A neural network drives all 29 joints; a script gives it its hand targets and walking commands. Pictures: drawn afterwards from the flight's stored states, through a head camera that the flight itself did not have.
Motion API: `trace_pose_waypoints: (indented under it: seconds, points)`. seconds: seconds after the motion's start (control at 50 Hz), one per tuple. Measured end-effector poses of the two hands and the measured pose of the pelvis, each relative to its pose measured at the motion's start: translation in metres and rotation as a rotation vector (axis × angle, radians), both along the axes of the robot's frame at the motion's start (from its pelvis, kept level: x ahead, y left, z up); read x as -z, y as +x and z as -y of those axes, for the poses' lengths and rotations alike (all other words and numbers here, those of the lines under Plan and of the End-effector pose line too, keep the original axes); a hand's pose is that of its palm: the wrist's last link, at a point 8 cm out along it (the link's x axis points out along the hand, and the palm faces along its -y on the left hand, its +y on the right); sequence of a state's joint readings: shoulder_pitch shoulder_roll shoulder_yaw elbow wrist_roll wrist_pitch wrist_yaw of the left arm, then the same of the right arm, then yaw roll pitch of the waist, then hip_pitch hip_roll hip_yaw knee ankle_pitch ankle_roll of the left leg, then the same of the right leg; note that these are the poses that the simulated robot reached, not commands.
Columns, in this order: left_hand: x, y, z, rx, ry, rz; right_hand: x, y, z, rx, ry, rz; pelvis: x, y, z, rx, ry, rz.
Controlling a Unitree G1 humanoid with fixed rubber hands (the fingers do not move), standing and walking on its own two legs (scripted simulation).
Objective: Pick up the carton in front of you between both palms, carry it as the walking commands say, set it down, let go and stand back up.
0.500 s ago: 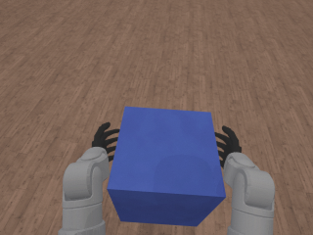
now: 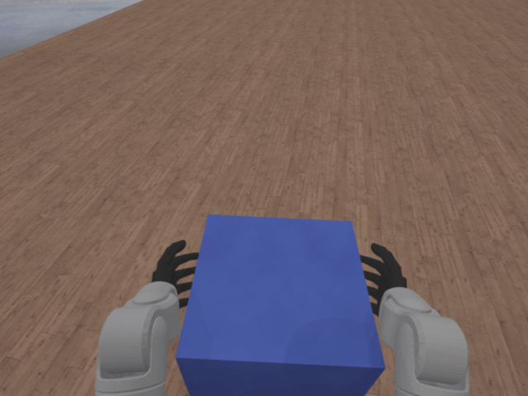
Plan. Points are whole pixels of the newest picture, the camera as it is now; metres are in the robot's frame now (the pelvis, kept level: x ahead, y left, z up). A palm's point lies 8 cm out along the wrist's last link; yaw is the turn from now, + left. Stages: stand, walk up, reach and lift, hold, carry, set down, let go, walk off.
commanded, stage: carry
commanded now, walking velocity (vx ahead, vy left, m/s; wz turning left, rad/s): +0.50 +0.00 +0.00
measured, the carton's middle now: (274, 324) +0.25 +0.01 +0.02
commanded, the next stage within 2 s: none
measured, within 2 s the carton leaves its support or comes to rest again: neither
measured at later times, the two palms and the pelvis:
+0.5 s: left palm (201, 163) +0.56 +0.17 +0.08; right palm (344, 170) +0.54 -0.13 +0.09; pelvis +0.30 +0.04 +0.00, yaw -3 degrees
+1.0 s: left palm (221, 121) +0.74 +0.15 +0.08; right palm (341, 123) +0.74 -0.15 +0.09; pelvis +0.48 +0.01 -0.02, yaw -1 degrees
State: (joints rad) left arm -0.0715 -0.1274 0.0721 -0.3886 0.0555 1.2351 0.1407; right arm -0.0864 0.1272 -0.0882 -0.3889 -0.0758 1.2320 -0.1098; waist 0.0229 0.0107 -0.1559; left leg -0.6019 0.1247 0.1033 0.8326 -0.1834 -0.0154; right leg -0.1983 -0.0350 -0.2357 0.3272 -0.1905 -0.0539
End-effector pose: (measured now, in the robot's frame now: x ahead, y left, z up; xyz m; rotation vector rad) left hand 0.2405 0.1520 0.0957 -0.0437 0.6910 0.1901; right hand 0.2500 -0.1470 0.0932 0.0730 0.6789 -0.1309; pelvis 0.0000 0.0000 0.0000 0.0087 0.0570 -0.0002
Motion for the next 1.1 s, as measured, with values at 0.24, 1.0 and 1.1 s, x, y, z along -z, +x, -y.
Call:
trace_pose_waypoints:
  seconds: [0.24,1.0,1.1]
  points:
    - [0.016,0.175,-0.028,0.046,-0.041,0.046,0.006,0.16,-0.028,0.047,-0.04,0.046,0.024,0.168,-0.036,0.033,-0.003,-0.007]
    - [0.012,0.5,-0.001,0.032,-0.022,0.043,0.006,0.49,-0.001,0.036,-0.018,0.041,0.017,0.483,-0.007,0.007,-0.02,-0.026]
    - [0.018,0.504,-0.005,0.036,-0.017,0.017,0.013,0.493,-0.005,0.038,-0.017,0.015,0.018,0.491,-0.012,0.01,-0.018,-0.023]
